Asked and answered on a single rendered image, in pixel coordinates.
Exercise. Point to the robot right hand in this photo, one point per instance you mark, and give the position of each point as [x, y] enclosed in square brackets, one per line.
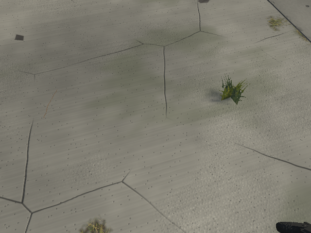
[293, 227]

